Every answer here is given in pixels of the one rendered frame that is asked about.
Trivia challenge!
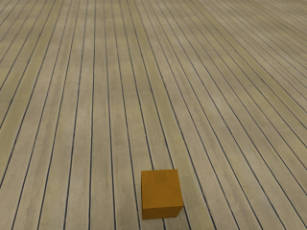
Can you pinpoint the carton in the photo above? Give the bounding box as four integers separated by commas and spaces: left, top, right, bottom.
141, 169, 184, 220

